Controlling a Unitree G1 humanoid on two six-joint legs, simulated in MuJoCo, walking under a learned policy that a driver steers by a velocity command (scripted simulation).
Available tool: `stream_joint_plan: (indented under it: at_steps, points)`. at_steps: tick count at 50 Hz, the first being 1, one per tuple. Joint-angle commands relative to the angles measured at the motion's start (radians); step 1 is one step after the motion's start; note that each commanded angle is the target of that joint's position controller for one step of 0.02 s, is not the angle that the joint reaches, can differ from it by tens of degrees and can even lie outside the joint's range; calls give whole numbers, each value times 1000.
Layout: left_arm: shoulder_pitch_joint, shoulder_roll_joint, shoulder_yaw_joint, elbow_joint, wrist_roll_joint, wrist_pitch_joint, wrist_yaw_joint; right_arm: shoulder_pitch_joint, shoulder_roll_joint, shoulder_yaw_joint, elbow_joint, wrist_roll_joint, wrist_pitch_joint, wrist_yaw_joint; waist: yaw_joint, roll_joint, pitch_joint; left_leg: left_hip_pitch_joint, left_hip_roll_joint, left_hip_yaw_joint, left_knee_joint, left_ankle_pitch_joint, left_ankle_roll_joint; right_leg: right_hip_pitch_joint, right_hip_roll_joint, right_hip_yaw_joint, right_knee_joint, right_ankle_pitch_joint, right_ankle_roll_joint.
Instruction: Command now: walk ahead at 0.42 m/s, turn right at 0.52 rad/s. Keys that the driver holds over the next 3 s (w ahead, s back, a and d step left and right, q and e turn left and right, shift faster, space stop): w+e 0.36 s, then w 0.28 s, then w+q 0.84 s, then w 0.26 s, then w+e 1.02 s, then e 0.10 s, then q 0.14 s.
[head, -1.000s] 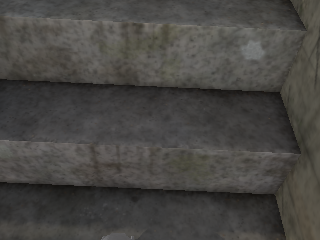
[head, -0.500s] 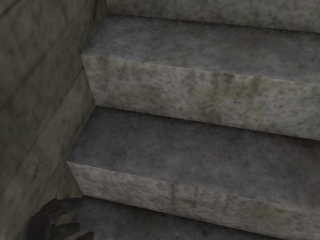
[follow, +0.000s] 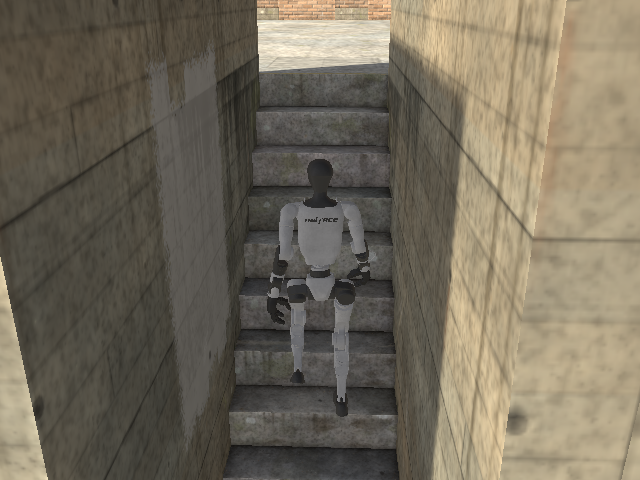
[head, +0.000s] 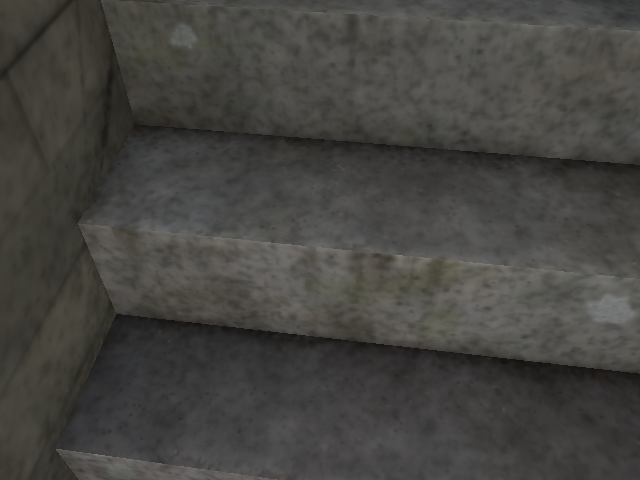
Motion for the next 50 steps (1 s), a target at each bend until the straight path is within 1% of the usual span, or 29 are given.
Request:
stream_joint_plan:
  at_steps: [1, 3, 4, 6, 7, 8, 9, 10, 11, 12, 13, 15, 17, 18, 20, 24, 26, 29, 34, 35, 36, 37, 39, 41, 43, 44, 47, 48, 50]
  points:
    - [152, 27, -46, 84, 0, -30, -10, -215, 17, 27, -98, 11, -53, -43, 3, -40, 140, -815, 8, -72, 676, -67, 52, 420, -374, 616, -299, 163, -222]
    - [260, 5, -73, 195, 18, -38, 7, -315, 27, 52, -152, 10, -57, -64, 12, -71, 99, -962, -6, -90, 841, -240, 80, 485, -371, 578, -239, 339, -196]
    - [223, 44, -53, 206, 39, -44, 6, -449, -8, 54, -244, 43, -63, -73, 11, -98, 121, -952, -22, -55, 737, -480, 96, 438, -363, 479, -281, 659, -170]
    - [100, 94, -40, 187, 35, -66, 42, -575, -22, 67, -339, 26, -42, -78, -24, -25, 10, -720, 33, 8, 288, -381, 73, 302, -288, 382, -355, 561, -87]
    - [-45, 153, -13, 135, 16, -40, 22, -550, -11, 80, -357, 21, -20, -64, -82, -40, 39, -398, 42, 29, 49, -274, 107, -16, -243, 318, -472, 493, -86]
    - [-101, 295, 28, 132, -25, -7, -33, -579, 22, 109, -401, 42, 52, -15, -164, -146, 49, 123, -57, 115, -136, -310, 17, -460, -266, 328, -710, 899, -199]
    - [-215, 325, 26, 85, -39, -27, -65, -388, 95, 110, -332, 69, 65, 41, -247, -289, 44, 309, -99, 151, 26, -21, -25, -479, -376, 351, -646, 1559, -248]
    - [-155, 208, 40, 56, -128, -97, 98, 86, 35, 50, -188, 61, 37, -73, -280, -127, -42, 538, -120, 163, -210, -311, 16, -74, -252, 125, -285, 2076, -144]
    - [-110, 200, 41, 62, -140, -122, 150, 156, 0, 34, -143, 85, -5, -118, -273, -83, -230, 857, -16, -47, -397, -265, 42, -264, -171, 205, 104, 1998, -62]
    - [-143, 194, 49, 16, -103, -136, 146, 263, -60, -7, -113, 74, 1, -148, -312, 28, -408, 902, 40, -278, -654, -515, 25, -217, -106, 240, 348, 1672, -53]
    - [-166, 69, 34, 0, -59, -147, 136, 225, -114, -28, -29, 59, 5, -146, -218, 345, -418, 869, 192, -526, -838, -485, 63, -305, 42, 215, 789, 708, -23]
    - [-363, -14, 23, -174, 18, -125, 106, 109, -57, -37, 10, 8, 41, -153, -112, 153, -167, 574, 243, -711, -1085, -874, 33, -553, 7, 200, 1271, 530, -38]
    - [-432, -115, -12, -248, 36, -45, 100, 2, 65, -19, 61, 2, 21, -137, -1, 44, 106, 307, 207, -444, -1009, -733, -10, -688, -28, 149, 1328, 549, -35]
    - [-263, -108, -38, -57, -113, 12, 5, -165, 105, 42, -20, 30, 20, 4, 21, -99, 212, 62, 101, -157, -1076, -386, -71, -700, -49, 253, 1354, 510, -147]
    - [-121, -1, -8, -6, -87, 8, 3, -197, 164, 45, -54, 77, -10, 25, 81, -117, 86, 70, 99, 2, -1094, -154, -92, -608, -85, 159, 1131, 481, -105]
    - [-291, 135, 18, -49, -64, 11, -2, -197, -18, 12, -55, 19, -16, 28, 50, -38, 36, 19, 169, -15, -1311, -251, 40, -414, -141, 13, 1057, 443, -56]
    - [-272, 169, 33, -11, -40, 28, -4, -206, -36, 8, -97, 49, -31, 31, 34, -48, 16, 68, 156, 79, -1356, -195, 21, -209, -163, -75, 745, 373, -29]
    - [-386, 136, 30, -63, 14, 28, 31, -98, -66, 21, -63, 32, -73, 37, -45, 71, 82, 432, 245, -8, -1371, -103, 112, -223, -177, -56, 409, 218, 18]
    - [-389, 98, 36, -154, -25, -36, 77, 103, -98, -2, 25, 37, 10, 74, -115, -19, 88, 791, 267, -24, -1225, 52, 167, -35, -110, -68, -199, 164, -39]
    - [-160, 73, 20, -86, -20, -45, 93, 119, -123, -46, 36, 61, -7, -86, -15, 67, 79, 663, 85, 152, -923, -21, 81, 160, -122, -91, -380, 55, 11]
    - [-70, 132, 18, -82, 7, -56, 100, 103, -35, -18, -4, 63, -44, -109, -15, -214, 117, 299, 48, 157, -659, 26, 38, 390, -221, 166, -324, 77, 8]
    - [76, 252, 79, 14, -22, -48, 97, 147, 126, 50, -2, -16, -32, 34, 57, -587, 14, -219, -30, 32, -265, -90, -6, 625, -420, 641, -323, -57, -308]
    - [233, 143, 40, 155, 60, -20, 47, 21, 84, 35, 2, 28, -55, 84, 70, -236, 241, -902, -163, -246, 884, 34, 118, 681, -509, 743, -321, 28, -279]
    - [150, 16, -25, 188, 52, -9, 19, -26, 55, 19, -64, 35, -59, 76, 1, -2, 218, -1012, -109, -191, 1009, 90, 208, 606, -517, 436, -324, 210, -222]
    - [6, -52, -77, 205, 51, -29, 33, -79, 135, 65, -165, 25, -6, 85, -120, -67, 167, -930, -60, -124, 1121, -12, 227, 371, -457, 224, -352, 226, -153]
    - [-126, -29, -81, 183, 81, -46, 31, -127, 126, 72, -225, 31, 18, 78, -194, -25, 182, -795, -23, -75, 925, -8, 222, 190, -421, 71, -431, 243, -109]
    - [-463, 158, -42, 57, 84, -71, -15, -253, -89, 23, -343, 89, 99, 42, -282, -33, 120, 18, 44, -1, 205, 247, 170, -466, -295, -165, -771, 376, -80]
    - [-413, 292, -12, 62, 49, -43, -24, -254, -74, 33, -313, 88, 126, 75, -280, -183, 49, 221, -65, 147, 160, 229, 71, -481, -335, -129, -820, 844, -202]
    - [-324, 434, 28, 75, -11, -28, -38, -29, 22, 68, -218, 83, 134, 137, -310, -216, 15, 28, -149, 240, -78, 86, 34, 60, -433, -152, -493, 2127, -258]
